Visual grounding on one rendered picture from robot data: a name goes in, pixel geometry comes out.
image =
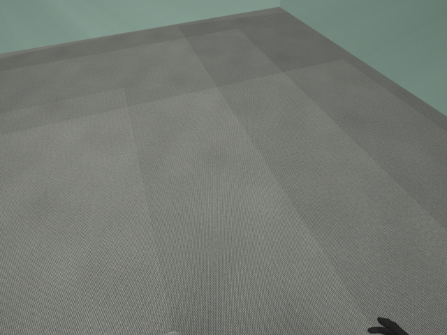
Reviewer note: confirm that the right robot hand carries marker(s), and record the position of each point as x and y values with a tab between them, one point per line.
389	328

